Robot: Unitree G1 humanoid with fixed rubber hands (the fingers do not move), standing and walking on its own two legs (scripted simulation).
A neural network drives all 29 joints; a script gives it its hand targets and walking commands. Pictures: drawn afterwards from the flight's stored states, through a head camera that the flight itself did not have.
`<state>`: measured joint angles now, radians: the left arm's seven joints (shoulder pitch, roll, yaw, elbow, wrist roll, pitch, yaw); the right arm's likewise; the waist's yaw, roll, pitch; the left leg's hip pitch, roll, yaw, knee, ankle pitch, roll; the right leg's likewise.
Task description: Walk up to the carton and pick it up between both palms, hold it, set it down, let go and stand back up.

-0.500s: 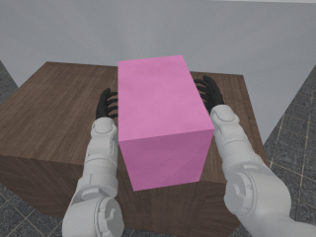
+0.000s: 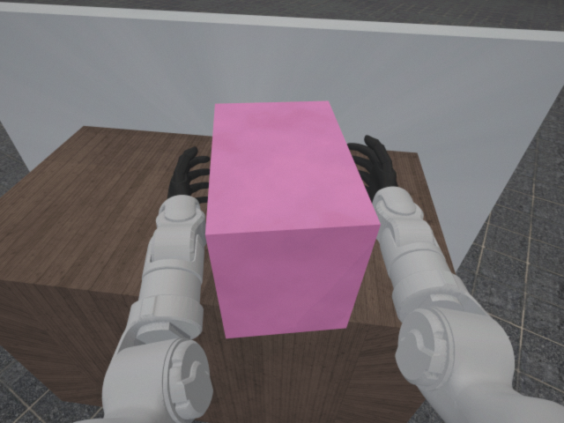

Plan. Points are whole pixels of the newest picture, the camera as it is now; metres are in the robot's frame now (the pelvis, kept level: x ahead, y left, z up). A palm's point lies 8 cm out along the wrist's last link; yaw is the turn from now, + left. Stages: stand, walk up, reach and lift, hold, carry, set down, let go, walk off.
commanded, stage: reach and lift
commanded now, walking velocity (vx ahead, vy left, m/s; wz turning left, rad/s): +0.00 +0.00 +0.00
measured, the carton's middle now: (279, 214) +0.44 +0.07 +0.10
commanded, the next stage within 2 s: hold in 1.76 s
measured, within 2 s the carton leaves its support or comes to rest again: neither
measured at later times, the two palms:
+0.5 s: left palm (181, 183) +0.38 +0.20 +0.19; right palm (390, 179) +0.41 -0.08 +0.20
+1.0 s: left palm (178, 161) +0.38 +0.20 +0.23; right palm (398, 164) +0.41 -0.09 +0.23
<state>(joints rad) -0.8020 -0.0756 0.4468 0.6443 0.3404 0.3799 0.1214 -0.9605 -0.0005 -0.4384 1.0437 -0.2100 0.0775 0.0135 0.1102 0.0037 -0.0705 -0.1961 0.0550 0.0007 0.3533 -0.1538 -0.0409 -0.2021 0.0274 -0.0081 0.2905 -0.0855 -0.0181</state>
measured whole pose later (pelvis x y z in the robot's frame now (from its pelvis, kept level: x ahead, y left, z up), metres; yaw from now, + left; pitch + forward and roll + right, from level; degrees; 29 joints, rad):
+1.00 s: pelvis +0.00 +0.00 +0.00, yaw +0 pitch -4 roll -1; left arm -0.89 0.03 0.37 0.57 0.31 0.59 0.01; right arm -0.98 -0.01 -0.23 0.87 0.06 0.27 -0.16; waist 0.04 -0.01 -0.07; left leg -0.12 0.05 0.00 0.35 -0.16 -0.03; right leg -0.12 0.03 -0.01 0.27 -0.08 -0.01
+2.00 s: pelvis +0.00 +0.01 +0.00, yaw +0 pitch -4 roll -1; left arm -0.97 0.05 0.35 0.49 0.31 0.76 -0.02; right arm -1.05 -0.08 -0.15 0.80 0.21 0.44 -0.21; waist 0.01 -0.01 -0.09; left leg -0.11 0.05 0.00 0.35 -0.16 -0.03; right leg -0.11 0.02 -0.01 0.26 -0.08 -0.01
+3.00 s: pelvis +0.00 +0.01 +0.00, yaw +0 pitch -4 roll -1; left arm -0.99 0.06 0.34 0.47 0.31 0.86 -0.03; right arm -1.12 -0.13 -0.12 0.80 0.27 0.56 -0.23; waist 0.00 -0.01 -0.13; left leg -0.11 0.05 0.00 0.35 -0.17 -0.03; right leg -0.11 0.02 -0.01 0.26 -0.09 -0.01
